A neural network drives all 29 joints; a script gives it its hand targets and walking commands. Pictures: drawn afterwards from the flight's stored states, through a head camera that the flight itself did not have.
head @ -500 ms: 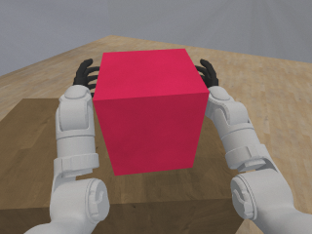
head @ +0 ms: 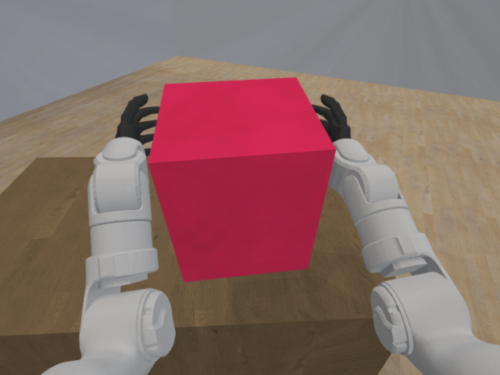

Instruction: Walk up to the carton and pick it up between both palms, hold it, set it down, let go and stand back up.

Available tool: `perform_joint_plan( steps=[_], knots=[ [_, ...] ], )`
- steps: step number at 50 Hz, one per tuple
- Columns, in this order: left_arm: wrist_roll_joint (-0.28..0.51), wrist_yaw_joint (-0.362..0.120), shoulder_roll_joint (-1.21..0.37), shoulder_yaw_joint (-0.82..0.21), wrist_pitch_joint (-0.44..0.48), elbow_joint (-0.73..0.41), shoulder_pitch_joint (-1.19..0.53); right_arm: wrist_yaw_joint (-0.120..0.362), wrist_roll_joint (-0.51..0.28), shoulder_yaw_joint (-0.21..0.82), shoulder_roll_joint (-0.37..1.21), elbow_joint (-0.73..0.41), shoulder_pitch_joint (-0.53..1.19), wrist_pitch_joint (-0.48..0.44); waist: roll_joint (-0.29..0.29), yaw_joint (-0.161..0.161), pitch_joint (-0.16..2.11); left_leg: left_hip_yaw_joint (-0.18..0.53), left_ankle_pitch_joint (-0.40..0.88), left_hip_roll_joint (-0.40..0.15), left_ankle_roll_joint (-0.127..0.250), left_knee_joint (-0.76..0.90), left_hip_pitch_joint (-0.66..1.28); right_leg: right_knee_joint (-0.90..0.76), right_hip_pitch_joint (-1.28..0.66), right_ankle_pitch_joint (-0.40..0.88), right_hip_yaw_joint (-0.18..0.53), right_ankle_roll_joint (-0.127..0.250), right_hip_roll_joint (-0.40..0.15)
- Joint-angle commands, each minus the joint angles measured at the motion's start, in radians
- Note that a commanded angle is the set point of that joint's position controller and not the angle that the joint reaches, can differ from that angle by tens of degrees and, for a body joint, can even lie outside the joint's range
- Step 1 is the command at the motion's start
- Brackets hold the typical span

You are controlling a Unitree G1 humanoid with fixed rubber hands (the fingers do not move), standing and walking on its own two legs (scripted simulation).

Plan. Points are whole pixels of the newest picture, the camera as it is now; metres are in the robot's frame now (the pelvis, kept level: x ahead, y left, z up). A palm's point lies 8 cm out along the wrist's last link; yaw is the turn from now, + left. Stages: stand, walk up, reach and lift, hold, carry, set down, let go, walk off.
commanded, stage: hold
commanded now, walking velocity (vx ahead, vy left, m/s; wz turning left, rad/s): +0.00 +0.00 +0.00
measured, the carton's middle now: (239, 180) +0.37 +0.01 +0.19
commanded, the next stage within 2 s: none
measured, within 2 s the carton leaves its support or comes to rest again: neither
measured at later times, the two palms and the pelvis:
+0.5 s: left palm (132, 144) +0.36 +0.16 +0.26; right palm (337, 144) +0.36 -0.14 +0.26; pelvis +0.00 +0.00 +0.00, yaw +0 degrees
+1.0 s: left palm (132, 146) +0.36 +0.16 +0.26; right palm (337, 145) +0.36 -0.14 +0.25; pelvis +0.00 +0.00 +0.00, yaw +0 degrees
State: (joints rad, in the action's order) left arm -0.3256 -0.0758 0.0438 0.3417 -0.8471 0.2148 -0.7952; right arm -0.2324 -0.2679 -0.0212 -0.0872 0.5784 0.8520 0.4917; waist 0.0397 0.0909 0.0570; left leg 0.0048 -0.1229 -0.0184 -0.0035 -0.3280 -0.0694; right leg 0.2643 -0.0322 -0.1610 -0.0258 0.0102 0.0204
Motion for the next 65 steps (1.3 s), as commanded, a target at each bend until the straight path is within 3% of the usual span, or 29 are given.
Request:
perform_joint_plan(
  steps=[1,6,8,9,10,13,14,22,28,30,35,39,41,44,52,53,59,63,65],
  knots=[
    [0.173,-0.127,-0.554,-0.419,0.061,-0.075,-0.602,0.112,-0.108,0.269,0.512,-0.287,0.780,-0.041,-0.078,0.017,0.303,-0.031,0.131,0.045,-0.021,0.023,0.143,-0.029,0.012,0.140,-0.017,-0.030,0.041],
    [0.157,-0.137,-0.540,-0.387,0.057,-0.038,-0.589,0.119,-0.091,0.252,0.503,-0.256,0.786,-0.039,-0.068,0.007,0.275,-0.037,0.078,0.042,-0.008,0.038,0.123,-0.038,0.026,0.092,-0.017,-0.032,0.031],
    [0.164,-0.134,-0.538,-0.396,0.064,-0.073,-0.609,0.122,-0.097,0.259,0.523,-0.242,0.781,-0.039,-0.060,0.006,0.291,-0.037,0.089,0.044,-0.009,0.038,0.127,-0.032,0.018,0.093,-0.019,-0.033,0.037],
    [0.161,-0.131,-0.541,-0.384,0.062,-0.059,-0.604,0.123,-0.100,0.274,0.531,-0.275,0.814,-0.046,-0.053,-0.014,0.293,-0.040,0.095,0.047,-0.003,0.032,0.127,-0.033,0.012,0.105,-0.017,-0.037,0.033],
    [0.174,-0.130,-0.557,-0.404,0.067,-0.057,-0.632,0.122,-0.102,0.264,0.532,-0.267,0.820,-0.050,-0.068,0.006,0.310,-0.036,0.096,0.043,-0.009,0.031,0.128,-0.028,0.024,0.102,-0.018,-0.030,0.038],
    [0.173,-0.132,-0.563,-0.407,0.066,-0.028,-0.620,0.124,-0.086,0.234,0.503,-0.242,0.809,-0.047,-0.088,0.025,0.287,-0.031,0.083,0.039,-0.024,0.036,0.130,-0.037,0.032,0.086,-0.017,-0.022,0.038],
    [0.168,-0.130,-0.559,-0.398,0.069,-0.052,-0.621,0.126,-0.099,0.251,0.530,-0.254,0.802,-0.050,-0.072,0.001,0.295,-0.036,0.099,0.043,-0.015,0.033,0.123,-0.031,0.019,0.097,-0.018,-0.029,0.038],
    [0.183,-0.120,-0.561,-0.413,0.071,-0.065,-0.597,0.123,-0.103,0.269,0.524,-0.265,0.785,-0.051,-0.067,0.009,0.325,-0.028,0.157,0.042,-0.019,0.021,0.154,-0.027,0.008,0.157,-0.015,-0.032,0.041],
    [0.172,-0.131,-0.542,-0.390,0.067,-0.045,-0.613,0.117,-0.094,0.252,0.520,-0.252,0.803,-0.045,-0.057,0.008,0.290,-0.034,0.094,0.046,-0.007,0.031,0.130,-0.037,0.025,0.110,-0.014,-0.035,0.033],
    [0.165,-0.132,-0.541,-0.384,0.066,-0.037,-0.597,0.116,-0.101,0.277,0.534,-0.281,0.818,-0.049,-0.045,-0.008,0.299,-0.037,0.112,0.049,-0.003,0.027,0.135,-0.034,0.019,0.134,-0.012,-0.040,0.033],
    [0.185,-0.129,-0.557,-0.414,0.075,-0.064,-0.637,0.116,-0.101,0.255,0.538,-0.253,0.793,-0.046,-0.071,0.021,0.298,-0.034,0.105,0.048,-0.010,0.024,0.132,-0.032,0.030,0.136,-0.013,-0.034,0.035],
    [0.168,-0.131,-0.544,-0.395,0.066,-0.064,-0.583,0.111,-0.115,0.279,0.532,-0.281,0.780,-0.045,-0.070,-0.002,0.320,-0.037,0.153,0.053,-0.011,0.015,0.146,-0.025,-0.001,0.188,-0.013,-0.043,0.034],
    [0.169,-0.135,-0.537,-0.392,0.064,-0.048,-0.590,0.108,-0.105,0.272,0.526,-0.274,0.788,-0.041,-0.054,0.011,0.290,-0.034,0.129,0.052,-0.008,0.024,0.143,-0.031,0.010,0.170,-0.015,-0.043,0.033],
    [0.158,-0.139,-0.535,-0.389,0.060,-0.059,-0.584,0.110,-0.105,0.275,0.524,-0.276,0.789,-0.042,-0.047,0.001,0.296,-0.039,0.123,0.051,-0.006,0.025,0.147,-0.034,0.007,0.149,-0.015,-0.041,0.037],
    [0.189,-0.126,-0.569,-0.435,0.069,-0.084,-0.611,0.114,-0.117,0.272,0.516,-0.299,0.792,-0.045,-0.084,0.019,0.329,-0.028,0.164,0.045,-0.026,0.011,0.155,-0.023,0.014,0.167,-0.015,-0.031,0.045],
    [0.176,-0.123,-0.565,-0.423,0.065,-0.093,-0.593,0.115,-0.118,0.285,0.520,-0.287,0.770,-0.040,-0.087,0.009,0.318,-0.029,0.177,0.045,-0.024,0.012,0.158,-0.024,0.004,0.181,-0.013,-0.032,0.042],
    [0.166,-0.137,-0.548,-0.392,0.060,-0.037,-0.593,0.123,-0.085,0.239,0.506,-0.264,0.807,-0.041,-0.047,0.010,0.272,-0.034,0.062,0.038,-0.007,0.046,0.116,-0.040,0.034,0.070,-0.013,-0.029,0.035],
    [0.184,-0.122,-0.575,-0.430,0.073,-0.071,-0.652,0.131,-0.103,0.252,0.528,-0.252,0.822,-0.053,-0.094,0.016,0.318,-0.031,0.097,0.035,-0.024,0.029,0.129,-0.027,0.036,0.097,-0.015,-0.024,0.042],
    [0.184,-0.115,-0.573,-0.412,0.076,-0.055,-0.652,0.132,-0.100,0.248,0.529,-0.243,0.818,-0.053,-0.086,0.006,0.311,-0.030,0.092,0.038,-0.021,0.032,0.126,-0.029,0.039,0.084,-0.015,-0.024,0.041]
  ],
)
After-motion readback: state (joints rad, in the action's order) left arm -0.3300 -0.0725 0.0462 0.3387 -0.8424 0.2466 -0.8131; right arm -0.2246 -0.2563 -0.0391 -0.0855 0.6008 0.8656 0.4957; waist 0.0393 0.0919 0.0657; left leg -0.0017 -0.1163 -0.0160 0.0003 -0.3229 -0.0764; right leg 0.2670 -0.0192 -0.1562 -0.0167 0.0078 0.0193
